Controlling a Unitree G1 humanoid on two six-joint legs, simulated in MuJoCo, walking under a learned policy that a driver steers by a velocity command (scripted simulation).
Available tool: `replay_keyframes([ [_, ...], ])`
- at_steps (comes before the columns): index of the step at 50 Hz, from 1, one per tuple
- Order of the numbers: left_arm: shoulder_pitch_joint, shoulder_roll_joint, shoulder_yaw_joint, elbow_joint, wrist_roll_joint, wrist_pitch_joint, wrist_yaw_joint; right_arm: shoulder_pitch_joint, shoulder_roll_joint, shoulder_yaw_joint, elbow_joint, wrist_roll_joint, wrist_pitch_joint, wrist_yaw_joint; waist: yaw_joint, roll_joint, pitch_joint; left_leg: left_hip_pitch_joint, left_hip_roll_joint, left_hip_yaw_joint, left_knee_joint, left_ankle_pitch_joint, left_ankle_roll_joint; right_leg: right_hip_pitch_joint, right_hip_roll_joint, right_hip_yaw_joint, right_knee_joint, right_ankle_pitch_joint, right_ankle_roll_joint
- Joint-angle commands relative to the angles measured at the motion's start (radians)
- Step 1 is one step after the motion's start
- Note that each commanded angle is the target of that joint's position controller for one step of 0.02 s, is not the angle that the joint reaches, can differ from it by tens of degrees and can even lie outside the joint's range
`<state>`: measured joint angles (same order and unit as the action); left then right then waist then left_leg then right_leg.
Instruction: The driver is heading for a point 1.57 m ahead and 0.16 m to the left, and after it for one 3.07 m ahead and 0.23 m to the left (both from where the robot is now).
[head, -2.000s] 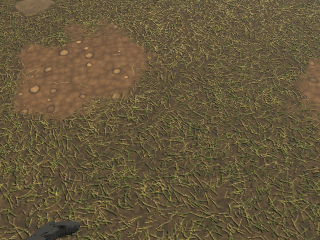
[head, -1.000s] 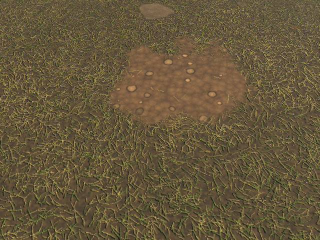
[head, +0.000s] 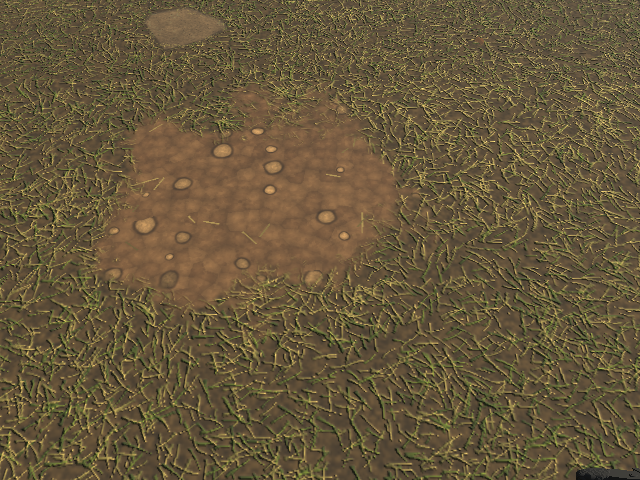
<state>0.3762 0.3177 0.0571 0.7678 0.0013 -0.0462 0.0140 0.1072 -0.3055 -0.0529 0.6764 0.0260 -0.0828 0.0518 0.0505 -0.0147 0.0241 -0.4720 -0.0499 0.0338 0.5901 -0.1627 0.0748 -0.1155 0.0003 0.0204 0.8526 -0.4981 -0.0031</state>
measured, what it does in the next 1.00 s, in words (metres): walks ahead: right foot, then left foot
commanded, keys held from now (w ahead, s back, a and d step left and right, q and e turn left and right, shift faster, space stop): w+q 0.44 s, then w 0.24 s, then w+e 0.32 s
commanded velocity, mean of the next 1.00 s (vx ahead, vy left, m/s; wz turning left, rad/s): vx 0.49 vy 0.00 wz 0.26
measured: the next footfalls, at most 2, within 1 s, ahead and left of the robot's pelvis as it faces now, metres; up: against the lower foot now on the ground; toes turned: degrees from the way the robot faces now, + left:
right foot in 0.42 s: +0.45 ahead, -0.08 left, +0.00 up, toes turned +18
left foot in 0.90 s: +0.60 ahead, +0.25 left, +0.00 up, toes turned +16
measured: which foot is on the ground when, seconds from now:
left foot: down 0.00-0.42, up 0.44-0.88, down 0.90-1.00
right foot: up 0.00-0.40, down 0.42-0.90, up 0.92-1.00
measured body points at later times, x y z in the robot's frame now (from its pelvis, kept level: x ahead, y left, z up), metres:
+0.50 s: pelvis +0.30 -0.01 +0.01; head +0.33 -0.01 +0.45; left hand +0.43 +0.29 -0.06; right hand +0.42 -0.28 -0.11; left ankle +0.12 +0.08 -0.64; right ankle +0.41 -0.09 -0.72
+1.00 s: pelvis +0.54 +0.11 +0.01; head +0.56 +0.13 +0.46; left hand +0.48 +0.39 -0.12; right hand +0.79 -0.08 -0.06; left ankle +0.56 +0.23 -0.72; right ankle +0.46 -0.06 -0.64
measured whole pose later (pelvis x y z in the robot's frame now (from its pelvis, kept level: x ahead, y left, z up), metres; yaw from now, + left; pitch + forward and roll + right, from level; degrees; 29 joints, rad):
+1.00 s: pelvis +0.54 +0.11 +0.01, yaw +14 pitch +2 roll +0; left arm 0.39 0.31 0.05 0.82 -0.04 -0.06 0.00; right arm 0.11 -0.26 -0.03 0.66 0.00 -0.08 0.02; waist 0.05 -0.03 0.03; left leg -0.37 0.01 0.04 0.52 -0.18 0.02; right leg -0.34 -0.02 0.06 1.08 -0.44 0.00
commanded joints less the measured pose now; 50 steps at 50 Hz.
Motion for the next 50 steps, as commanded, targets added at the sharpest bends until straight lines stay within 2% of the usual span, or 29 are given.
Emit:
replay_keyframes([
  [1, -0.112, 0.141, 0.014, -0.158, -0.038, -0.082, -0.022, 0.276, -0.165, -0.052, -0.005, -0.003, 0.0, -0.018, -0.162, 0.145, -0.175, 0.743, 0.342, -0.656, -0.31, -0.226, 0.239, -0.711, -0.022, 0.096, 0.455, 0.07, -0.009],
  [2, -0.141, 0.128, 0.009, -0.162, -0.022, -0.094, -0.02, 0.226, -0.159, -0.049, -0.018, -0.01, 0.004, -0.022, -0.133, 0.047, -0.12, 0.622, 0.302, -0.563, -0.315, -0.124, 0.218, -0.68, -0.06, 0.084, 0.388, 0.139, -0.016],
  [3, -0.152, 0.128, 0.014, -0.163, 0.003, -0.097, -0.018, 0.186, -0.14, -0.042, -0.031, -0.016, 0.007, -0.024, -0.102, 0.021, -0.072, 0.516, 0.269, -0.5, -0.334, -0.012, 0.212, -0.636, -0.081, 0.079, 0.314, 0.184, -0.007],
  [4, -0.137, 0.124, 0.017, -0.164, 0.011, -0.09, -0.019, 0.159, -0.127, -0.035, -0.045, -0.026, 0.008, -0.028, -0.069, 0.042, -0.062, 0.444, 0.244, -0.461, -0.358, 0.06, 0.213, -0.58, -0.094, 0.082, 0.281, 0.21, 0.002],
  [7, -0.114, 0.091, 0.01, -0.16, 0.019, -0.063, -0.018, 0.138, -0.131, -0.036, -0.04, -0.015, 0.006, -0.042, -0.033, 0.068, -0.028, 0.304, 0.211, -0.375, -0.394, 0.19, 0.227, -0.535, -0.091, 0.047, 0.175, 0.235, 0.05],
  [12, -0.327, 0.029, -0.016, -0.209, 0.014, -0.069, -0.022, 0.207, -0.166, -0.049, 0.001, -0.001, 0.016, -0.064, -0.105, 0.078, 0.009, 0.175, 0.116, -0.268, -0.373, 0.184, 0.146, -0.4, -0.015, 0.01, -0.22, 0.573, 0.082],
  [14, -0.382, 0.042, -0.012, -0.222, -0.001, -0.076, -0.029, 0.254, -0.172, -0.052, 0.021, 0.006, 0.023, -0.068, -0.125, 0.085, 0.003, 0.201, 0.136, -0.313, -0.354, 0.136, 0.133, -0.354, 0.008, 0.025, -0.294, 0.623, 0.078],
  [17, -0.379, 0.087, 0.008, -0.222, -0.009, -0.081, -0.035, 0.266, -0.161, -0.053, 0.031, 0.009, 0.034, -0.074, -0.102, 0.112, -0.009, 0.323, 0.182, -0.403, -0.265, 0.119, 0.102, -0.336, 0.001, 0.074, -0.363, 0.553, 0.045],
  [19, -0.305, 0.112, 0.025, -0.206, -0.01, -0.087, -0.032, 0.251, -0.156, -0.055, 0.026, 0.003, 0.043, -0.073, -0.057, 0.135, -0.034, 0.355, 0.188, -0.432, -0.179, 0.204, 0.08, -0.239, 0.003, 0.057, -0.386, 0.463, 0.004],
  [20, -0.205, 0.138, 0.042, -0.187, -0.004, -0.091, -0.026, 0.241, -0.13, -0.046, 0.018, -0.002, 0.044, -0.068, -0.001, 0.122, -0.101, 0.334, 0.135, -0.401, -0.051, 0.268, 0.051, -0.08, -0.015, 0.051, -0.416, 0.465, -0.031],
  [21, -0.054, 0.187, 0.056, -0.178, 0.013, -0.09, -0.016, 0.242, -0.071, -0.023, -0.008, -0.022, 0.043, -0.063, 0.062, 0.041, -0.262, 0.222, 0.074, -0.339, 0.214, 0.136, 0.018, 0.187, -0.169, 0.192, -0.379, 0.397, -0.096],
  [22, 0.02, 0.255, 0.073, -0.141, 0.021, -0.075, -0.02, 0.399, 0.008, 0.003, -0.028, 0.005, 0.034, -0.061, -0.004, -0.298, -0.405, -0.138, -0.067, -0.216, 0.554, -0.388, -0.048, 0.525, -0.401, 0.653, -0.454, 0.183, -0.258],
  [23, 0.019, 0.165, 0.055, -0.147, 0.002, -0.07, -0.028, 0.4, -0.085, -0.009, -0.003, 0.018, 0.032, -0.064, 0.013, -0.242, -0.36, -0.254, 0.006, -0.238, 0.692, -0.408, -0.059, 0.486, -0.416, 0.783, -0.525, -0.016, -0.251],
  [24, -0.023, 0.107, 0.04, -0.149, 0.0, -0.067, -0.026, 0.294, -0.141, -0.025, -0.008, 0.016, 0.035, -0.064, 0.039, -0.131, -0.216, -0.282, 0.04, -0.223, 0.721, -0.31, -0.064, 0.359, -0.367, 0.627, -0.547, -0.002, -0.211],
  [25, -0.068, 0.092, 0.032, -0.145, 0.009, -0.061, -0.027, 0.223, -0.138, -0.025, -0.024, 0.002, 0.036, -0.067, 0.027, -0.05, -0.13, -0.259, 0.071, -0.185, 0.701, -0.241, -0.07, 0.233, -0.323, 0.499, -0.558, 0.134, -0.191],
  [26, -0.095, 0.077, 0.027, -0.133, 0.012, -0.058, -0.028, 0.171, -0.125, -0.025, -0.041, -0.011, 0.031, -0.064, 0.013, -0.034, -0.062, -0.246, 0.092, -0.179, 0.653, -0.203, -0.071, 0.131, -0.285, 0.411, -0.579, 0.259, -0.193],
  [28, -0.114, 0.057, 0.02, -0.117, 0.016, -0.065, -0.029, 0.177, -0.087, -0.021, -0.045, -0.002, 0.033, -0.054, -0.027, -0.083, -0.032, -0.178, 0.122, -0.166, 0.579, -0.172, -0.068, 0.033, -0.236, 0.303, -0.627, 0.366, -0.195],
  [30, -0.109, 0.063, 0.023, -0.093, 0.0, -0.072, -0.032, 0.173, -0.052, -0.01, -0.041, -0.006, 0.039, -0.05, -0.042, -0.084, -0.022, -0.166, 0.13, -0.142, 0.49, -0.174, -0.072, 0.003, -0.233, 0.244, -0.662, 0.429, -0.217],
  [33, -0.102, 0.11, 0.035, -0.066, -0.011, -0.071, -0.03, 0.088, -0.025, 0.008, -0.065, -0.023, 0.031, -0.041, -0.031, -0.057, 0.0, -0.178, 0.154, -0.11, 0.307, -0.061, -0.082, -0.007, -0.236, 0.174, -0.704, 0.493, -0.235],
  [36, -0.076, 0.133, 0.037, -0.041, -0.023, -0.058, -0.028, -0.018, -0.017, 0.018, -0.083, -0.02, 0.012, -0.029, 0.003, -0.049, 0.019, -0.101, 0.133, -0.07, 0.108, 0.093, -0.084, -0.037, -0.195, 0.104, -0.708, 0.521, -0.211],
  [39, -0.008, 0.158, 0.042, -0.008, -0.032, -0.042, -0.026, -0.102, -0.037, 0.013, -0.107, -0.011, -0.002, -0.019, 0.026, -0.054, 0.027, -0.041, 0.097, -0.061, -0.003, 0.148, -0.087, -0.012, -0.211, 0.123, -0.679, 0.522, -0.196],
  [42, 0.007, 0.175, 0.048, 0.008, -0.036, -0.025, -0.018, -0.093, -0.075, -0.004, -0.11, -0.008, -0.015, -0.013, -0.012, -0.071, 0.016, 0.044, 0.08, -0.069, -0.085, 0.108, -0.06, 0.033, -0.24, 0.168, -0.614, 0.523, -0.164],
  [43, -0.004, 0.174, 0.046, 0.01, -0.036, -0.02, -0.016, -0.036, -0.091, -0.015, -0.094, -0.009, -0.017, -0.016, -0.054, -0.069, -0.011, 0.145, 0.069, -0.056, -0.123, 0.107, -0.043, 0.02, -0.224, 0.155, -0.552, 0.579, -0.143],
  [44, 0.001, 0.149, 0.037, 0.01, -0.03, -0.02, -0.015, 0.073, -0.128, -0.037, -0.061, -0.016, -0.016, -0.025, -0.107, -0.055, -0.082, 0.322, 0.065, -0.048, -0.137, 0.097, -0.019, -0.021, -0.173, 0.12, -0.419, 0.652, -0.115],
  [45, -0.014, 0.089, 0.012, -0.015, -0.011, -0.024, -0.015, 0.237, -0.192, -0.058, -0.039, -0.034, -0.013, -0.039, -0.183, 0.011, -0.216, 0.578, 0.216, -0.187, -0.11, 0.086, 0.038, -0.17, -0.112, 0.074, -0.152, 0.494, -0.072],
  [46, 0.101, -0.021, -0.021, -0.043, -0.013, -0.036, -0.012, 0.305, -0.277, -0.076, -0.026, -0.048, 0.002, -0.045, -0.144, 0.276, -0.353, 0.87, 0.467, -0.581, -0.174, -0.054, 0.17, -0.509, 0.023, -0.003, 0.2, -0.012, -0.005],
  [47, 0.086, 0.065, -0.001, -0.031, -0.039, -0.042, -0.01, 0.315, -0.196, -0.058, -0.019, -0.039, 0.005, -0.041, -0.169, 0.239, -0.342, 0.819, 0.467, -0.72, -0.265, -0.233, 0.196, -0.618, 0.001, 0.1, 0.354, -0.087, 0.001],
  [48, 0.012, 0.122, 0.02, -0.046, -0.054, -0.04, -0.011, 0.262, -0.143, -0.042, -0.015, -0.028, 0.004, -0.04, -0.16, 0.182, -0.202, 0.714, 0.433, -0.578, -0.286, -0.248, 0.159, -0.675, -0.042, 0.103, 0.397, -0.006, -0.005],
  [50, -0.054, 0.106, 0.023, -0.057, -0.035, -0.028, -0.007, 0.152, -0.072, -0.021, -0.01, -0.03, -0.002, -0.035, -0.108, 0.139, -0.079, 0.515, 0.353, -0.377, -0.339, -0.094, 0.124, -0.632, -0.1, 0.079, 0.345, 0.13, 0.003],
])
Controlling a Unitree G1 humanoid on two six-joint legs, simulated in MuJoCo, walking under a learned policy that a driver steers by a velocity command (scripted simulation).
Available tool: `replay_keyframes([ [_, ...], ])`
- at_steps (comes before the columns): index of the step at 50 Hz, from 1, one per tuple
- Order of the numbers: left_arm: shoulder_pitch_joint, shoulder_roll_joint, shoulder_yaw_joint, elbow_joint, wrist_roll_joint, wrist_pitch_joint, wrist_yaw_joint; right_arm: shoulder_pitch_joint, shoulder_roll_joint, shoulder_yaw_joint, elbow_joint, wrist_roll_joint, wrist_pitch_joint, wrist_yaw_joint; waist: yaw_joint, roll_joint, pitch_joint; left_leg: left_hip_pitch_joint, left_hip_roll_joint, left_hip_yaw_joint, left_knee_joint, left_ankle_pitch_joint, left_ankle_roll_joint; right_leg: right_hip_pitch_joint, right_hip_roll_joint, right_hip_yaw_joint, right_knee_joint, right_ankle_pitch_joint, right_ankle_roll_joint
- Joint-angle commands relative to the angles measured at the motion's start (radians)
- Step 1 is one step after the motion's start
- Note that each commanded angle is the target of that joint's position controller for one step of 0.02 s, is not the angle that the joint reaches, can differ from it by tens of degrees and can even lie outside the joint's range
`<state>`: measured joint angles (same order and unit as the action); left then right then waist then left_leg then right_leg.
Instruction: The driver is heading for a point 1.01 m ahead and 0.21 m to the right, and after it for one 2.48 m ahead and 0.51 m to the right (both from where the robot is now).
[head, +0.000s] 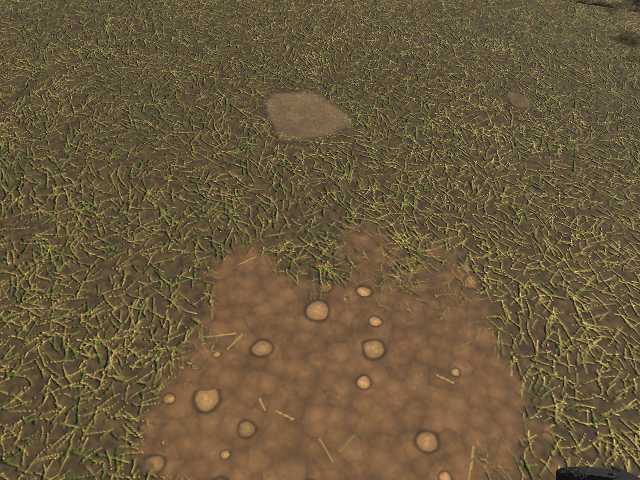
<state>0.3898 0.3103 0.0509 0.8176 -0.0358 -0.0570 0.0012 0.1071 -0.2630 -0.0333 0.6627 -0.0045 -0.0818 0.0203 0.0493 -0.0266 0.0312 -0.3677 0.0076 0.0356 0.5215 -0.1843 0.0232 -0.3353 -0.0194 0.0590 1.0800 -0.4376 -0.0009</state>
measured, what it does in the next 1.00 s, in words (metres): walks ahead, turning right: right foot, then left foot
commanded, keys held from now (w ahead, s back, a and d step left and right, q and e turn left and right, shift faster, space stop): w+e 0.62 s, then w+q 0.38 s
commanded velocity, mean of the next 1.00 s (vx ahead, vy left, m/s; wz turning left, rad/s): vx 0.50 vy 0.00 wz -0.32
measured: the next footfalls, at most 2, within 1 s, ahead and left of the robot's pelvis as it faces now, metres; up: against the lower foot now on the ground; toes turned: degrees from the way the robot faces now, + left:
right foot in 0.40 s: +0.35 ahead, -0.18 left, +0.00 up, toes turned -17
left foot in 0.96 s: +0.75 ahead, -0.08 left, +0.00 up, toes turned -17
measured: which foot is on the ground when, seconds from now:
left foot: down 0.00-0.42, up 0.44-0.94, down 0.96-1.00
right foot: up 0.00-0.38, down 0.40-1.00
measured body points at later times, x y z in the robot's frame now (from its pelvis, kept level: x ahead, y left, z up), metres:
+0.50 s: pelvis +0.25 -0.08 -0.01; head +0.29 -0.10 +0.44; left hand +0.50 +0.13 -0.09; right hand +0.24 -0.38 -0.13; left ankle +0.15 +0.11 -0.64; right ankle +0.31 -0.17 -0.73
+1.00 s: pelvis +0.57 -0.12 -0.02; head +0.59 -0.13 +0.43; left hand +0.66 +0.13 -0.15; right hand +0.66 -0.41 -0.12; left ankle +0.71 -0.07 -0.74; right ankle +0.32 -0.17 -0.72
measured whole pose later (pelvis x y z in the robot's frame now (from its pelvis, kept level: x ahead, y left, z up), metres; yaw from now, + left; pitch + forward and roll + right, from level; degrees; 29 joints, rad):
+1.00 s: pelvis +0.57 -0.12 -0.02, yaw -18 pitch +2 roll +0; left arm 0.43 0.28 0.00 0.83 0.11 -0.09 -0.07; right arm 0.14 -0.29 0.01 0.73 -0.04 -0.08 0.05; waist 0.04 0.00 0.00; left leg -0.52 -0.04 0.05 0.60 -0.14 0.08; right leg 0.09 -0.01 0.01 0.51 -0.48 -0.01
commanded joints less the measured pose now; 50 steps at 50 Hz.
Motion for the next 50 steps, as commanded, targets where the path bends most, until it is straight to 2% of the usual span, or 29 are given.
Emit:
replay_keyframes([
  [1, -0.061, 0.097, 0.031, -0.105, 0.006, -0.004, 0.003, 0.12, -0.096, -0.037, 0.008, -0.008, -0.01, -0.002, -0.077, 0.163, -0.057, 0.334, 0.269, -0.304, -0.304, -0.005, 0.164, -0.36, -0.102, 0.047, 0.09, 0.112, 0.004],
  [3, -0.056, 0.055, 0.026, -0.106, 0.004, 0.017, -0.001, 0.096, -0.097, -0.045, 0.024, -0.009, -0.025, -0.004, -0.051, 0.145, -0.033, 0.26, 0.262, -0.212, -0.353, 0.1, 0.171, -0.312, -0.112, 0.04, 0.063, 0.156, 0.014],
  [5, -0.09, 0.04, 0.024, -0.128, 0.01, 0.029, -0.001, 0.093, -0.12, -0.056, 0.044, -0.008, -0.036, -0.009, -0.043, 0.11, -0.007, 0.243, 0.269, -0.139, -0.381, 0.178, 0.178, -0.338, -0.117, 0.046, 0.008, 0.212, 0.025],
  [10, -0.227, 0.015, 0.009, -0.178, 0.013, 0.022, -0.03, 0.119, -0.169, -0.07, 0.081, -0.002, -0.028, -0.023, -0.082, 0.077, 0.031, 0.268, 0.245, 0.033, -0.399, 0.236, 0.155, -0.317, -0.104, -0.003, -0.271, 0.443, 0.012],
  [13, -0.322, 0.017, 0.005, -0.221, 0.013, 0.023, -0.048, 0.165, -0.199, -0.08, 0.107, 0.011, -0.015, -0.027, -0.113, 0.063, 0.06, 0.331, 0.267, 0.082, -0.391, 0.237, 0.139, -0.316, -0.093, -0.043, -0.377, 0.451, -0.014],
  [16, -0.369, 0.039, 0.012, -0.259, 0.015, 0.027, -0.061, 0.19, -0.225, -0.091, 0.127, 0.028, 0.006, -0.027, -0.111, 0.069, 0.066, 0.426, 0.29, 0.119, -0.322, 0.357, 0.113, -0.312, -0.067, -0.085, -0.433, 0.356, -0.055],
  [18, -0.315, 0.074, 0.032, -0.264, 0.019, 0.033, -0.062, 0.184, -0.257, -0.1, 0.126, 0.036, 0.02, -0.032, -0.063, 0.102, 0.003, 0.457, 0.284, 0.154, -0.169, 0.691, 0.09, -0.188, 0.001, -0.146, -0.439, 0.254, -0.096],
  [19, -0.201, 0.108, 0.054, -0.239, 0.018, 0.037, -0.058, 0.172, -0.263, -0.1, 0.122, 0.04, 0.03, -0.035, 0.008, 0.099, -0.064, 0.432, 0.262, 0.182, 0.0, 0.808, 0.071, -0.033, 0.05, -0.175, -0.47, 0.249, -0.125],
  [20, -0.028, 0.168, 0.09, -0.191, 0.013, 0.043, -0.044, 0.179, -0.238, -0.089, 0.117, 0.035, 0.031, -0.039, 0.091, 0.07, -0.155, 0.303, 0.22, 0.203, 0.236, 0.751, 0.034, 0.234, 0.086, -0.157, -0.512, 0.295, -0.163],
  [21, 0.062, 0.274, 0.118, -0.172, 0.005, 0.053, -0.021, 0.224, -0.141, -0.058, 0.083, -0.006, 0.023, -0.037, 0.077, -0.141, -0.23, -0.046, 0.129, 0.208, 0.593, 0.157, -0.025, 0.544, -0.125, 0.203, -0.544, 0.281, -0.26],
  [22, 0.015, 0.314, 0.11, -0.216, 0.008, 0.034, -0.028, 0.246, -0.084, -0.028, 0.036, -0.007, -0.011, -0.027, 0.009, -0.246, -0.383, -0.328, -0.057, -0.016, 0.849, -0.429, -0.059, 0.722, -0.316, 0.771, -0.735, 0.064, -0.436],
  [23, 0.008, 0.215, 0.082, -0.218, 0.012, 0.016, -0.039, 0.125, -0.186, -0.052, 0.021, 0.031, -0.036, -0.015, 0.073, -0.096, -0.333, -0.433, 0.002, -0.137, 0.881, -0.366, -0.04, 0.692, -0.306, 0.717, -0.804, 0.035, -0.379],
  [24, -0.019, 0.18, 0.071, -0.21, 0.018, 0.004, -0.039, 0.078, -0.188, -0.05, 0.002, 0.048, -0.052, -0.01, 0.053, -0.078, -0.203, -0.459, 0.04, -0.12, 0.823, -0.277, -0.016, 0.569, -0.272, 0.572, -0.803, 0.095, -0.34],
  [25, -0.083, 0.156, 0.063, -0.213, 0.018, -0.001, -0.037, 0.079, -0.172, -0.047, 0.014, 0.028, -0.057, -0.019, 0.004, 0.009, -0.132, -0.406, 0.083, -0.12, 0.733, -0.204, -0.014, 0.425, -0.224, 0.461, -0.798, 0.203, -0.304],
  [26, -0.136, 0.124, 0.053, -0.224, 0.024, -0.003, -0.033, 0.09, -0.181, -0.054, 0.025, 0.005, -0.053, -0.025, -0.032, 0.001, -0.098, -0.337, 0.108, -0.124, 0.652, -0.157, -0.02, 0.319, -0.189, 0.38, -0.806, 0.318, -0.286],
  [27, -0.163, 0.114, 0.048, -0.239, 0.035, -0.003, -0.028, 0.107, -0.182, -0.057, 0.029, 0.0, -0.042, -0.023, -0.057, -0.023, -0.09, -0.278, 0.118, -0.128, 0.625, -0.125, -0.027, 0.25, -0.168, 0.347, -0.827, 0.382, -0.284],
  [28, -0.171, 0.116, 0.049, -0.241, 0.035, -0.006, -0.024, 0.116, -0.172, -0.056, 0.031, -0.006, -0.032, -0.022, -0.066, -0.025, -0.089, -0.254, 0.114, -0.12, 0.594, -0.107, -0.042, 0.213, -0.159, 0.329, -0.843, 0.44, -0.293],
  [31, -0.135, 0.14, 0.056, -0.217, 0.026, -0.01, -0.005, 0.064, -0.131, -0.045, 0.016, -0.014, -0.012, -0.024, -0.06, -0.008, -0.057, -0.254, 0.092, -0.097, 0.449, -0.009, -0.086, 0.134, -0.125, 0.245, -0.861, 0.521, -0.293],
  [34, -0.105, 0.12, 0.046, -0.184, 0.026, -0.01, 0.007, -0.013, -0.09, -0.024, 0.015, -0.006, -0.014, -0.012, -0.017, -0.042, -0.038, -0.217, 0.08, -0.075, 0.212, 0.225, -0.095, 0.128, -0.085, 0.138, -0.869, 0.483, -0.237],
  [37, -0.051, 0.134, 0.045, -0.146, 0.026, -0.014, 0.005, -0.101, -0.083, -0.015, -0.002, 0.013, -0.023, 0.005, 0.032, -0.052, -0.004, -0.175, 0.064, -0.058, 0.092, 0.361, -0.073, 0.14, -0.114, 0.128, -0.887, 0.386, -0.22],
  [38, 0.044, 0.091, 0.013, -0.102, 0.168, -0.043, -0.067, -0.025, -0.033, 0.035, 0.007, -0.109, 0.009, 0.045, 0.011, -0.089, 0.036, -0.292, 0.076, -0.096, 0.164, 0.302, -0.063, 0.203, -0.187, 0.182, -0.856, 0.384, -0.275],
  [39, 0.07, 0.092, 0.023, -0.084, 0.156, -0.059, -0.088, -0.015, -0.072, 0.019, 0.01, -0.102, 0.024, 0.052, 0.014, -0.061, 0.047, -0.416, 0.095, -0.123, 0.162, 0.245, -0.051, 0.334, -0.242, 0.216, -0.843, 0.439, -0.291],
  [40, 0.067, 0.101, 0.021, -0.083, 0.135, -0.067, -0.089, -0.038, -0.107, 0.013, -0.001, -0.088, 0.026, 0.047, 0.018, -0.029, 0.043, -0.483, 0.1, -0.126, 0.135, 0.236, -0.039, 0.422, -0.256, 0.214, -0.834, 0.47, -0.279],
  [42, 0.074, 0.098, 0.008, -0.064, 0.121, -0.064, -0.072, -0.103, -0.098, 0.023, -0.02, -0.072, 0.016, 0.037, 0.042, -0.023, 0.033, -0.502, 0.079, -0.085, 0.09, 0.239, -0.01, 0.51, -0.245, 0.163, -0.843, 0.466, -0.244],
  [45, 0.047, 0.132, 0.001, -0.051, 0.127, -0.042, -0.064, -0.149, -0.088, 0.033, -0.04, -0.058, 0.012, 0.035, 0.035, -0.045, 0.041, -0.297, 0.022, -0.014, 0.059, 0.205, 0.032, 0.426, -0.231, 0.081, -0.886, 0.513, -0.2],
  [47, -0.002, 0.171, 0.003, -0.051, 0.121, -0.044, -0.069, -0.106, -0.143, 0.014, -0.037, -0.037, 0.002, 0.032, -0.036, -0.046, 0.001, -0.065, -0.054, 0.058, 0.034, 0.198, 0.078, 0.367, -0.193, -0.002, -0.797, 0.861, -0.152],
  [48, 0.004, 0.176, 0.001, -0.05, 0.13, -0.05, -0.075, -0.005, -0.189, -0.005, -0.007, -0.023, -0.013, 0.028, -0.081, -0.025, -0.062, 0.133, -0.107, 0.088, 0.036, 0.197, 0.103, 0.312, -0.132, -0.079, -0.639, 1.057, -0.112],
  [49, 0.075, 0.11, -0.019, -0.053, 0.159, -0.055, -0.071, 0.185, -0.236, -0.02, 0.053, -0.026, -0.023, 0.02, -0.106, 0.052, -0.221, 0.473, -0.056, -0.019, 0.131, 0.342, 0.184, 0.148, -0.067, -0.106, -0.373, 0.917, -0.049],
  [50, 0.266, 0.02, -0.06, -0.059, 0.187, -0.068, -0.082, 0.422, -0.26, -0.03, 0.085, -0.029, -0.009, 0.013, -0.13, 0.203, -0.526, 1.004, 0.217, -0.482, 0.071, 0.301, 0.448, -0.192, 0.086, -0.063, -0.029, 0.39, 0.036],
])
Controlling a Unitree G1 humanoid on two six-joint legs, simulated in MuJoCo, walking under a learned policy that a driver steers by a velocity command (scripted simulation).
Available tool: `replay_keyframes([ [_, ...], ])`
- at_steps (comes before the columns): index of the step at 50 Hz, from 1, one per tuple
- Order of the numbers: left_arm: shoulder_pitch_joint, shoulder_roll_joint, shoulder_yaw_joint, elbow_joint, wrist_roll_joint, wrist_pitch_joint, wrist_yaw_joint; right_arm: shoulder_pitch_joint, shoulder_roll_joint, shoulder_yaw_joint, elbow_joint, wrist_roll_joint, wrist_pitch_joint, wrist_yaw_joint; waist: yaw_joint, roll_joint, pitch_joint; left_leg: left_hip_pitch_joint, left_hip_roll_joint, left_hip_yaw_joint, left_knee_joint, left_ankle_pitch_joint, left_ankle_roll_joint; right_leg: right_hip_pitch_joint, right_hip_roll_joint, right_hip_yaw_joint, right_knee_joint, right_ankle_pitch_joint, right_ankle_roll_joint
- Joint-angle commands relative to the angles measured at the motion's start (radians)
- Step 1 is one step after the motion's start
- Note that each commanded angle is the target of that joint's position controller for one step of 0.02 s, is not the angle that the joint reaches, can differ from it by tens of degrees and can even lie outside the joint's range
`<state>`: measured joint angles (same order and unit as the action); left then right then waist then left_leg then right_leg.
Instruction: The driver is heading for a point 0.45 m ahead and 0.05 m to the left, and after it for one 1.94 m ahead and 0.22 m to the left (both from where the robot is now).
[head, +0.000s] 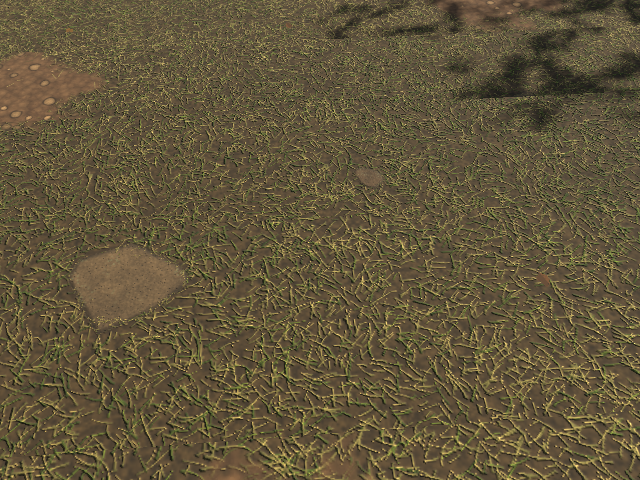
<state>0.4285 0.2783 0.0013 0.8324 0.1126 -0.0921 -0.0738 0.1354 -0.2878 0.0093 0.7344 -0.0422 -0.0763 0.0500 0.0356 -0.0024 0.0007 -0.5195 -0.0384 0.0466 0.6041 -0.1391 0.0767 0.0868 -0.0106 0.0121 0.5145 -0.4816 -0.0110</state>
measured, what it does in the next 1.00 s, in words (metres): walks ahead: right foot, then left foot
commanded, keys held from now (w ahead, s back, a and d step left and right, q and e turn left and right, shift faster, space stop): w+q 0.42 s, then w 0.24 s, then w+e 0.34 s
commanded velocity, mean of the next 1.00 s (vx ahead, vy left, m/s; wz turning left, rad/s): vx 0.50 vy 0.00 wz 0.22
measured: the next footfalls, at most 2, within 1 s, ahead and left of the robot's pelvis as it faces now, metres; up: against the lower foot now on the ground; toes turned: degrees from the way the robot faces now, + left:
right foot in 0.46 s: +0.46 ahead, -0.04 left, +0.00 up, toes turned +15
left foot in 0.88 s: +0.50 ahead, +0.22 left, +0.00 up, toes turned +19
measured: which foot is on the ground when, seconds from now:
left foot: down 0.00-0.46, up 0.48-0.86, down 0.88-1.00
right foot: down 0.00-0.00, up 0.02-0.44, down 0.46-0.88, up 0.90-1.00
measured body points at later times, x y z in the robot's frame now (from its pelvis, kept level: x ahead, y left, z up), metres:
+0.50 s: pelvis +0.31 +0.03 +0.01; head +0.32 +0.03 +0.46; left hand +0.47 +0.30 -0.06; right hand +0.39 -0.23 -0.12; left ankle +0.12 +0.09 -0.67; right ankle +0.42 -0.05 -0.71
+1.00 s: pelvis +0.53 +0.13 -0.01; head +0.53 +0.13 +0.44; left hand +0.55 +0.39 -0.14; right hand +0.67 -0.10 -0.13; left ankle +0.47 +0.21 -0.71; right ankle +0.51 -0.02 -0.62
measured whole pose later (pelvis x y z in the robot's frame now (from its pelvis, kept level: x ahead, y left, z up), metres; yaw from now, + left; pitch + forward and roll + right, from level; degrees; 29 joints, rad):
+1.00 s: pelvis +0.53 +0.13 -0.01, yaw +13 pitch +3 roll +1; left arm 0.33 0.25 0.02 0.81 0.09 -0.11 -0.06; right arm 0.35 -0.24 0.01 0.77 -0.07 -0.12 0.03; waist 0.01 -0.02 -0.08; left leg -0.37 0.00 0.11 0.81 -0.50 0.05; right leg -0.62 0.03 0.09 1.37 -0.37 -0.08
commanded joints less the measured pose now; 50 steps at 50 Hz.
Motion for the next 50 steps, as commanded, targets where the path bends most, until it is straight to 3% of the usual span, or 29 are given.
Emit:
replay_keyframes([
  [1, 0.026, 0.105, 0.011, -0.096, -0.013, -0.032, -0.027, 0.58, -0.176, -0.057, 0.092, -0.025, -0.014, -0.015, -0.255, 0.137, -0.405, 1.134, 0.326, -0.758, -0.22, 0.081, 0.367, -0.83, 0.161, 0.07, 0.812, -0.064, 0.039],
  [2, -0.146, 0.096, 0.018, -0.155, -0.043, -0.031, -0.012, 0.527, -0.195, -0.068, 0.116, -0.023, -0.04, -0.013, -0.236, 0.095, -0.131, 0.912, 0.308, -0.678, -0.27, -0.141, 0.245, -0.976, 0.072, 0.141, 0.897, -0.007, -0.001],
  [3, -0.198, 0.116, 0.019, -0.157, -0.033, -0.035, 0.022, 0.399, -0.168, -0.062, 0.096, -0.014, -0.052, -0.012, -0.184, 0.04, -0.01, 0.661, 0.282, -0.611, -0.299, -0.164, 0.228, -0.947, 0.002, 0.15, 0.857, 0.074, -0.014],
  [5, -0.164, 0.074, -0.005, -0.151, 0.008, -0.024, 0.06, 0.237, -0.051, -0.023, 0.065, -0.005, -0.057, -0.009, -0.065, 0.029, -0.033, 0.401, 0.242, -0.485, -0.348, 0.037, 0.238, -0.759, -0.078, 0.141, 0.718, 0.164, -0.023],
  [7, -0.138, 0.061, -0.012, -0.147, -0.002, 0.001, 0.067, 0.119, -0.043, -0.021, 0.018, -0.002, -0.063, -0.006, -0.002, 0.039, -0.03, 0.26, 0.194, -0.43, -0.417, -0.02, 0.23, -0.676, -0.097, 0.119, 0.608, 0.14, 0.002],
  [12, -0.288, 0.03, -0.034, -0.175, -0.038, 0.028, 0.06, 0.208, -0.122, -0.052, 0.028, -0.024, -0.075, 0.029, -0.067, 0.023, 0.015, 0.189, 0.132, -0.33, -0.395, 0.192, 0.218, -0.673, -0.074, 0.022, 0.276, 0.41, 0.074],
  [16, -0.438, 0.041, -0.034, -0.215, -0.038, 0.031, 0.041, 0.347, -0.13, -0.068, 0.058, -0.027, -0.055, 0.052, -0.117, 0.047, 0.019, 0.253, 0.109, -0.355, -0.317, 0.299, 0.198, -0.613, -0.01, -0.015, 0.104, 0.535, 0.064],
  [20, -0.51, 0.069, -0.026, -0.229, -0.045, 0.013, 0.055, 0.318, -0.151, -0.083, 0.04, -0.025, -0.029, 0.061, -0.092, 0.071, 0.029, 0.349, 0.157, -0.446, -0.257, 0.35, 0.173, -0.547, 0.025, -0.019, 0.026, 0.428, 0.028],
  [22, -0.286, 0.136, 0.004, -0.155, -0.078, -0.008, 0.071, 0.238, -0.162, -0.088, 0.022, -0.037, -0.036, 0.062, 0.019, 0.041, -0.054, 0.259, 0.109, -0.413, -0.083, 0.558, 0.094, -0.217, 0.025, -0.026, 0.017, 0.536, -0.061],
  [23, -0.041, 0.173, 0.018, -0.093, -0.079, -0.024, 0.075, 0.232, -0.084, -0.063, -0.001, -0.043, -0.05, 0.061, 0.095, -0.085, -0.24, 0.131, -0.003, -0.322, 0.202, 0.464, 0.015, 0.113, -0.111, 0.111, 0.052, 0.693, -0.206],
  [24, 0.155, 0.193, 0.021, -0.053, -0.062, -0.03, 0.061, 0.439, 0.051, -0.025, 0.014, -0.059, -0.076, 0.05, 0.049, -0.314, -0.49, -0.127, -0.164, -0.23, 0.597, -0.465, -0.076, 0.523, -0.39, 0.481, 0.034, 1.022, -0.505],
  [25, 0.174, 0.157, 0.023, -0.04, -0.039, -0.019, 0.049, 0.363, -0.027, -0.041, 0.007, -0.035, -0.073, 0.057, 0.109, -0.162, -0.366, -0.376, -0.105, -0.213, 0.828, -0.484, -0.082, 0.462, -0.437, 0.658, -0.101, 0.629, -0.462],
  [26, 0.039, 0.118, 0.021, -0.063, -0.053, -0.019, 0.048, 0.255, -0.08, -0.056, 0.008, -0.028, -0.059, 0.039, 0.084, -0.065, -0.121, -0.431, -0.016, -0.204, 0.877, -0.356, -0.065, 0.194, -0.392, 0.543, -0.161, 0.404, -0.356],
  [27, -0.066, 0.046, -0.002, -0.079, -0.063, -0.01, 0.053, 0.215, -0.087, -0.054, 0.01, -0.034, -0.047, 0.011, 0.049, -0.013, -0.062, -0.366, 0.039, -0.185, 0.811, -0.262, -0.058, -0.001, -0.349, 0.436, -0.218, 0.341, -0.31],
  [29, -0.13, -0.029, -0.025, -0.078, -0.068, -0.008, 0.072, 0.165, -0.032, -0.025, 0.003, -0.077, -0.029, 0.001, -0.008, -0.032, -0.071, -0.212, 0.121, -0.186, 0.649, -0.182, -0.066, -0.158, -0.272, 0.31, -0.3, 0.474, -0.284],
  [30, -0.156, -0.027, -0.021, -0.08, -0.068, -0.018, 0.081, 0.13, -0.011, -0.018, -0.01, -0.073, -0.019, 0.005, -0.019, -0.046, -0.07, -0.179, 0.129, -0.169, 0.599, -0.223, -0.08, -0.193, -0.247, 0.26, -0.33, 0.48, -0.276],
  [32, -0.142, 0.026, 0.008, -0.057, -0.063, -0.039, 0.085, 0.111, -0.001, -0.013, -0.008, -0.051, -0.007, 0.01, -0.017, -0.032, -0.051, -0.146, 0.13, -0.122, 0.458, -0.232, -0.115, -0.247, -0.203, 0.166, -0.369, 0.433, -0.273],
  [35, -0.082, 0.094, 0.038, -0.013, -0.037, -0.034, 0.045, 0.084, 0.028, 0.002, -0.021, -0.055, 0.015, 0.025, -0.005, -0.022, -0.012, -0.024, 0.121, -0.042, 0.277, -0.033, -0.129, -0.396, -0.155, 0.081, -0.369, 0.472, -0.276],
  [36, -0.082, 0.09, 0.04, -0.007, -0.039, -0.034, 0.025, 0.066, 0.026, 0.004, -0.037, -0.054, 0.025, 0.026, -0.01, -0.039, 0.0, 0.016, 0.11, -0.032, 0.251, -0.006, -0.117, -0.442, -0.153, 0.087, -0.363, 0.454, -0.275],
  [37, -0.074, 0.082, 0.041, -0.008, -0.012, -0.035, 0.02, 0.142, 0.018, 0.004, -0.015, -0.07, 0.024, 0.033, -0.03, -0.058, -0.011, 0.11, 0.111, -0.046, 0.389, 0.147, -0.093, -0.528, -0.143, 0.068, -0.292, 0.438, -0.269],
  [41, -0.1, 0.075, 0.032, -0.03, -0.037, -0.048, 0.024, 0.073, -0.059, -0.02, -0.077, -0.069, -0.001, 0.004, -0.031, -0.065, -0.003, 0.129, 0.09, -0.019, 0.306, -0.033, -0.05, -0.469, -0.167, 0.147, -0.13, 0.358, -0.257],
  [43, -0.166, 0.133, 0.045, -0.064, -0.045, -0.043, 0.015, 0.224, -0.081, -0.039, -0.048, -0.05, -0.016, -0.018, -0.118, -0.034, -0.032, 0.439, 0.017, 0.069, 0.186, -0.073, -0.049, -0.599, -0.105, 0.115, 0.092, 0.461, -0.236],
  [44, -0.202, 0.14, 0.052, -0.086, -0.035, -0.048, 0.002, 0.399, -0.119, -0.06, -0.003, -0.032, -0.028, -0.031, -0.206, 0.039, -0.062, 0.661, 0.011, 0.056, 0.119, -0.087, -0.024, -0.755, -0.044, 0.081, 0.345, 0.518, -0.202],
  [45, -0.117, -0.019, 0.018, -0.093, -0.015, -0.051, -0.015, 0.545, -0.17, -0.067, 0.028, -0.032, -0.035, -0.054, -0.205, 0.232, -0.202, 0.862, 0.242, -0.237, 0.022, 0.191, 0.182, -0.894, 0.096, -0.004, 0.767, 0.01, -0.1],
  [46, 0.002, -0.079, 0.0, -0.106, -0.038, -0.066, -0.027, 0.547, -0.175, -0.042, -0.009, -0.037, -0.044, -0.023, -0.127, 0.258, -0.239, 0.823, 0.443, -0.627, -0.124, 0.444, 0.384, -1.026, 0.132, 0.122, 0.931, -0.137, -0.092],
  [47, -0.133, -0.007, 0.021, -0.147, -0.059, -0.06, -0.014, 0.457, -0.139, -0.051, 0.01, -0.041, -0.055, -0.011, -0.14, 0.157, 0.0, 0.648, 0.509, -0.697, -0.182, 0.178, 0.384, -1.233, 0.083, 0.165, 1.019, -0.061, -0.077],
  [48, -0.181, 0.025, 0.026, -0.145, -0.043, -0.042, 0.013, 0.377, -0.057, -0.026, 0.024, -0.008, -0.057, -0.015, -0.105, 0.07, 0.012, 0.532, 0.484, -0.623, -0.161, -0.026, 0.323, -1.263, 0.006, 0.154, 1.03, 0.045, -0.069],
  [49, -0.157, 0.029, 0.028, -0.132, -0.027, -0.026, 0.026, 0.305, 0.025, 0.003, 0.01, -0.008, -0.056, -0.019, -0.062, 0.015, -0.02, 0.432, 0.434, -0.508, -0.13, -0.04, 0.283, -1.197, -0.028, 0.152, 0.989, 0.144, -0.054],
  [50, -0.109, -0.024, -0.002, -0.099, 0.013, -0.009, 0.018, 0.206, 0.115, 0.033, -0.009, -0.04, -0.046, -0.04, -0.009, -0.01, 0.007, 0.308, 0.375, -0.374, -0.109, -0.048, 0.208, -1.096, -0.1, 0.191, 0.792, 0.31, -0.062],
])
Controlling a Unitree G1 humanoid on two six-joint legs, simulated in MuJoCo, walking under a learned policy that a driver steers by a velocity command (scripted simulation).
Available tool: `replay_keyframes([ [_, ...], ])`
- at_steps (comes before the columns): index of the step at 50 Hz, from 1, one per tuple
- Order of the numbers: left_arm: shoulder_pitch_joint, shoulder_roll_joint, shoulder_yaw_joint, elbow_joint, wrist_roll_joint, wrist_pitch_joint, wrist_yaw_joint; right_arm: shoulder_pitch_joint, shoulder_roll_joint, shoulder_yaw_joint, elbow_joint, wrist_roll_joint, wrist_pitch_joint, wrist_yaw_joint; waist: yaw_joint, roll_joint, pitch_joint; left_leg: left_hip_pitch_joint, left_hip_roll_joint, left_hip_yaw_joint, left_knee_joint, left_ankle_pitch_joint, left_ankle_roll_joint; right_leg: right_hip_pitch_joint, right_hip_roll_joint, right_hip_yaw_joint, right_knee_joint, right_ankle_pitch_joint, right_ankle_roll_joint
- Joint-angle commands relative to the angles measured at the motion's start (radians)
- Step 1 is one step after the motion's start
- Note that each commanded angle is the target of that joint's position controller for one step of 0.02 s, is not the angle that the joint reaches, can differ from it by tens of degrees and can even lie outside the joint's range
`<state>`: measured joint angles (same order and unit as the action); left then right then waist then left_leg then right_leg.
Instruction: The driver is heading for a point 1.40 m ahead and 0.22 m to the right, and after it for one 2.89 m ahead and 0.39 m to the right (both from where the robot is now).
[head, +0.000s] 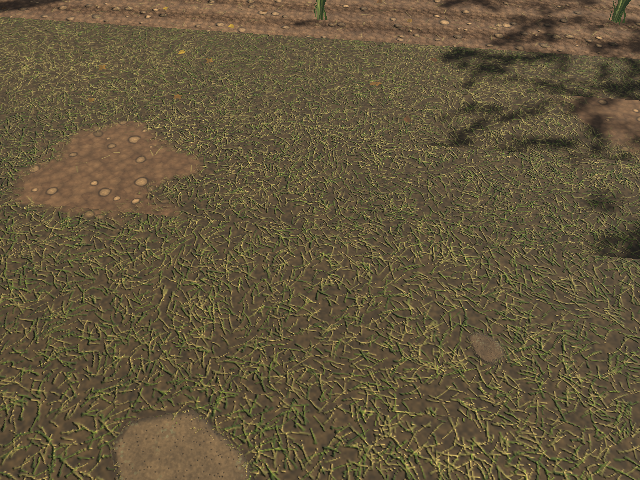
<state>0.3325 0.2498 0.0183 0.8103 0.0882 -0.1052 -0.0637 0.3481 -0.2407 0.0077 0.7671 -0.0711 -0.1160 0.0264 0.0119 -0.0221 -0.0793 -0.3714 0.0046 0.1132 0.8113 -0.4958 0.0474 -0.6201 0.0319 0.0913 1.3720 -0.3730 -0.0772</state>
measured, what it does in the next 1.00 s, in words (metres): goes down, turning right: right foot 0.16 m lower, then left foot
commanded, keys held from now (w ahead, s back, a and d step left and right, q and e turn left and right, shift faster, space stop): w+e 0.60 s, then w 0.06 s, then w+q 0.34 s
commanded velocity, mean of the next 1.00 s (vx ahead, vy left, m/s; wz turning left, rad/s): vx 0.50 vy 0.00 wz -0.33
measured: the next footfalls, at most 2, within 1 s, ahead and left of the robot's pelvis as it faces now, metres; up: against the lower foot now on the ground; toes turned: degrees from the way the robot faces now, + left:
right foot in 0.30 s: +0.35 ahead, -0.13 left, -0.16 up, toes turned -15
left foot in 0.70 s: +0.67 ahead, -0.01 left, -0.16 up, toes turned -24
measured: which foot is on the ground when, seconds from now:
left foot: down 0.00-0.32, up 0.34-0.68, down 0.70-1.00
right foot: up 0.00-0.28, down 0.30-0.70, up 0.72-1.00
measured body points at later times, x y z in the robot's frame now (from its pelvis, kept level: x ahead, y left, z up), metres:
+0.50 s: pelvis +0.33 -0.06 -0.13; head +0.33 -0.05 +0.32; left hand +0.42 +0.18 -0.27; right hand +0.34 -0.31 -0.25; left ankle +0.39 +0.10 -0.79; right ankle +0.31 -0.12 -0.86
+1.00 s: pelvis +0.61 -0.07 -0.12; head +0.61 -0.07 +0.33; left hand +0.87 +0.05 -0.21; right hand +0.46 -0.26 -0.26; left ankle +0.63 +0.01 -0.86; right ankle +0.66 -0.25 -0.81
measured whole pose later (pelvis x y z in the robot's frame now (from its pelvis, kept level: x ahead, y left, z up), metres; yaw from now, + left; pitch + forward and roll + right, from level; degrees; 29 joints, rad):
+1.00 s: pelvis +0.61 -0.07 -0.12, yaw -20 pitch +1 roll +1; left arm 0.10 0.22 -0.01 0.75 0.09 -0.05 -0.04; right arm 0.49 -0.21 0.00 0.99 -0.05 -0.12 0.07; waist -0.13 -0.02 -0.03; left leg -0.20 -0.10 -0.04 0.40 -0.21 0.09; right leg -0.60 -0.07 0.05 0.83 -0.20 0.05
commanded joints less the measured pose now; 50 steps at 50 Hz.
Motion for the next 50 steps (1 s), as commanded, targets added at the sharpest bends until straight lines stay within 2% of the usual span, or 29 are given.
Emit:
replay_keyframes([
  [1, -0.014, -0.017, -0.026, -0.06, 0.049, 0.013, -0.007, -0.043, 0.049, 0.031, -0.053, -0.016, 0.003, -0.031, 0.025, 0.055, 0.112, 0.037, 0.272, -0.348, -0.338, 0.292, 0.218, -0.278, -0.137, 0.044, -0.129, 0.268, 0.007],
  [2, -0.027, -0.017, -0.032, -0.051, 0.06, 0.009, -0.027, -0.063, 0.086, 0.048, -0.058, -0.023, -0.009, -0.064, 0.013, 0.029, 0.092, 0.031, 0.203, -0.237, -0.315, 0.229, 0.162, -0.237, -0.153, 0.032, -0.33, 0.543, 0.01],
  [3, -0.076, -0.018, -0.027, -0.05, 0.046, 0.006, -0.046, 0.023, 0.052, 0.045, -0.03, -0.02, -0.019, -0.079, -0.022, 0.084, 0.085, 0.035, 0.194, -0.202, -0.289, 0.21, 0.156, -0.208, -0.146, -0.01, -0.396, 0.671, 0.014],
  [5, -0.187, 0.017, -0.012, -0.049, -0.015, -0.007, -0.053, 0.144, -0.005, 0.035, 0.027, -0.025, -0.023, -0.08, -0.065, 0.043, 0.104, -0.148, 0.123, -0.055, -0.254, 0.105, 0.108, 0.058, -0.094, -0.127, -0.63, 0.93, 0.023],
  [7, -0.237, 0.038, -0.011, -0.078, -0.012, 0.009, -0.051, 0.175, -0.053, 0.03, 0.069, -0.032, -0.019, -0.038, -0.042, 0.069, 0.173, -0.242, 0.17, -0.079, -0.262, 0.024, 0.107, 0.219, -0.074, -0.143, -0.635, 0.878, 0.026],
  [9, -0.325, 0.07, -0.007, -0.118, 0.005, 0.041, -0.032, 0.227, -0.064, 0.035, 0.125, -0.009, -0.026, -0.011, -0.057, 0.06, 0.254, -0.03, 0.258, -0.164, -0.243, 0.042, 0.114, 0.061, -0.115, -0.093, -0.742, 0.749, 0.008],
  [11, -0.407, 0.051, -0.021, -0.133, 0.016, 0.05, -0.022, 0.289, -0.071, 0.03, 0.188, 0.008, -0.017, -0.026, -0.106, 0.032, 0.295, 0.192, 0.278, -0.202, -0.204, 0.092, 0.097, -0.053, -0.137, -0.084, -0.897, 0.691, -0.007],
  [13, -0.391, 0.072, -0.018, -0.099, 0.026, 0.044, -0.019, 0.314, -0.082, 0.025, 0.23, -0.003, 0.002, -0.035, -0.123, -0.02, 0.277, 0.302, 0.227, -0.157, -0.113, 0.205, 0.09, 0.031, -0.113, -0.135, -1.004, 0.622, -0.009],
  [14, -0.313, 0.075, -0.011, -0.074, 0.02, 0.038, -0.013, 0.313, -0.1, 0.02, 0.246, -0.017, 0.012, -0.027, -0.087, -0.017, 0.249, 0.274, 0.211, -0.121, -0.03, 0.311, 0.084, 0.178, -0.09, -0.175, -1.012, 0.647, -0.014],
  [16, 0.029, 0.177, 0.051, 0.026, 0.0, 0.017, 0.009, 0.293, -0.118, 0.018, 0.257, -0.063, 0.022, 0.022, 0.063, -0.056, 0.145, -0.008, 0.144, 0.023, 0.317, 0.555, -0.003, 0.76, -0.035, -0.23, -0.972, 0.746, -0.077],
  [17, 0.254, 0.263, 0.093, 0.064, -0.005, 0.029, 0.005, 0.382, -0.002, 0.048, 0.242, -0.072, 0.01, 0.047, 0.098, -0.194, -0.118, -0.378, 0.086, 0.019, 0.701, 0.215, -0.107, 1.335, -0.17, -0.034, -0.606, 1.128, -0.278],
  [18, 0.405, 0.218, 0.081, 0.126, 0.002, 0.051, 0.001, 0.255, -0.042, 0.048, 0.187, -0.023, 0.01, 0.082, 0.194, -0.125, -0.316, -0.504, 0.013, -0.069, 0.948, -0.218, -0.144, 1.509, -0.318, 0.207, -0.652, 1.145, -0.379],
  [19, 0.448, 0.211, 0.087, 0.131, -0.013, 0.049, 0.009, -0.012, -0.097, 0.029, 0.062, 0.026, -0.008, 0.084, 0.285, -0.069, -0.179, -0.693, -0.012, -0.129, 1.009, -0.236, -0.147, 1.414, -0.344, 0.337, -0.781, 0.865, -0.359],
  [20, 0.232, 0.193, 0.072, 0.073, -0.052, 0.023, 0.021, -0.207, -0.092, 0.028, -0.037, 0.032, -0.038, 0.055, 0.221, 0.038, 0.002, -0.799, 0.069, -0.245, 0.632, 0.023, -0.119, 1.156, -0.357, 0.381, -0.903, 0.49, -0.291],
  [22, -0.016, 0.097, 0.032, 0.014, -0.028, 0.014, 0.0, -0.101, -0.159, -0.006, 0.008, -0.003, -0.043, -0.004, 0.029, 0.058, 0.093, -0.442, 0.125, -0.224, 0.332, 0.191, -0.074, 0.575, -0.338, 0.289, -1.061, 0.567, -0.335],
  [23, -0.073, 0.107, 0.027, -0.008, -0.026, 0.013, -0.018, -0.05, -0.12, -0.005, 0.039, -0.007, -0.016, -0.021, -0.042, -0.006, 0.138, -0.283, 0.137, -0.198, 0.246, 0.097, -0.084, 0.351, -0.343, 0.297, -1.14, 0.599, -0.374],
  [25, -0.108, 0.116, 0.03, -0.006, -0.047, -0.011, -0.035, -0.014, -0.038, 0.029, 0.029, -0.007, 0.028, -0.024, -0.1, 0.008, 0.13, -0.079, 0.144, -0.168, 0.026, 0.101, -0.092, 0.159, -0.268, 0.251, -1.193, 0.47, -0.325],
  [28, -0.072, 0.156, 0.055, 0.002, -0.025, -0.011, -0.06, -0.15, -0.003, 0.051, 0.002, 0.015, 0.04, -0.011, -0.038, 0.014, 0.139, 0.03, 0.065, -0.142, -0.167, 0.511, -0.061, 0.106, -0.185, 0.208, -1.158, 0.339, -0.239],
  [32, 0.008, 0.149, 0.06, 0.002, -0.005, 0.007, -0.053, -0.275, -0.089, 0.019, -0.026, 0.003, 0.014, 0.0, -0.012, -0.002, 0.109, 0.126, 0.008, -0.099, -0.162, 0.555, -0.035, 0.147, -0.121, 0.181, -0.995, 0.309, -0.149],
  [34, -0.026, 0.148, 0.061, -0.022, -0.005, -0.005, -0.046, -0.16, -0.171, -0.017, 0.01, 0.012, -0.005, -0.004, -0.086, 0.007, 0.082, 0.317, -0.009, -0.05, -0.113, 0.513, 0.007, 0.107, -0.093, 0.164, -0.85, 0.397, -0.09],
  [35, -0.033, 0.104, 0.052, -0.03, 0.001, -0.018, -0.047, 0.075, -0.238, -0.044, 0.079, 0.011, -0.015, 0.0, -0.177, 0.131, -0.005, 0.548, 0.083, -0.189, -0.153, 0.576, 0.106, 0.008, 0.009, 0.08, -0.564, 0.368, -0.009],
  [36, 0.203, -0.029, 0.025, -0.001, 0.003, -0.027, -0.04, 0.268, -0.275, -0.046, 0.117, 0.021, -0.011, 0.018, -0.112, 0.36, -0.276, 0.839, 0.326, -0.553, -0.27, 0.859, 0.372, -0.055, 0.141, -0.006, -0.188, -0.277, 0.072],
  [37, 0.147, 0.006, 0.03, -0.021, -0.022, -0.018, -0.039, 0.307, -0.238, -0.039, 0.128, 0.004, -0.012, 0.036, -0.162, 0.333, -0.196, 0.824, 0.384, -0.872, -0.441, 0.43, 0.41, -0.309, 0.137, 0.05, 0.047, -0.33, 0.069],
  [38, 0.012, 0.068, 0.042, -0.031, -0.019, -0.008, -0.006, 0.192, -0.176, -0.033, 0.117, 0.017, -0.017, 0.031, -0.152, 0.175, 0.013, 0.615, 0.345, -0.812, -0.502, 0.083, 0.317, -0.39, 0.063, 0.078, 0.071, -0.186, 0.049],
  [39, -0.034, 0.073, 0.037, -0.03, -0.004, 0.002, 0.027, 0.047, -0.112, -0.013, 0.084, 0.029, -0.01, 0.023, -0.103, 0.078, 0.051, 0.437, 0.302, -0.732, -0.53, -0.048, 0.283, -0.328, 0.001, 0.051, 0.051, -0.067, 0.043],
  [41, -0.055, 0.013, 0.0, -0.038, 0.037, 0.014, 0.054, -0.082, -0.05, 0.004, 0.068, 0.03, -0.007, -0.001, -0.023, 0.056, 0.042, 0.22, 0.251, -0.654, -0.586, 0.104, 0.28, -0.155, -0.102, 0.066, -0.116, 0.067, 0.05],
  [45, -0.136, 0.021, -0.012, -0.069, -0.011, 0.03, 0.045, -0.075, -0.075, -0.02, 0.099, 0.03, -0.034, 0.0, -0.025, 0.05, 0.046, 0.06, 0.139, -0.429, -0.644, 0.276, 0.239, 0.048, -0.11, -0.037, -0.412, 0.094, 0.143],
  [48, -0.183, -0.001, -0.024, -0.095, -0.005, 0.05, 0.019, 0.013, -0.143, -0.047, 0.133, 0.024, -0.025, 0.046, -0.054, 0.07, 0.087, -0.081, 0.096, -0.371, -0.636, 0.238, 0.235, 0.217, -0.073, -0.112, -0.538, 0.171, 0.149],
  [50, -0.183, 0.027, -0.019, -0.107, 0.006, 0.052, 0.019, 0.044, -0.126, -0.052, 0.14, 0.002, -0.028, 0.053, -0.054, 0.084, 0.098, -0.056, 0.128, -0.436, -0.559, 0.235, 0.252, 0.219, -0.097, -0.047, -0.503, 0.307, 0.117],
])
